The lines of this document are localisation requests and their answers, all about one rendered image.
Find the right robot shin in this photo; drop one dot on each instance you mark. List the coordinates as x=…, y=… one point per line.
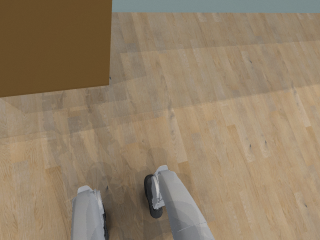
x=155, y=202

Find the right robot thigh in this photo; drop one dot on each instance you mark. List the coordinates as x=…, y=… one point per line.
x=185, y=218

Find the cabinet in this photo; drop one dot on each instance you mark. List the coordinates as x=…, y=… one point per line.
x=54, y=45

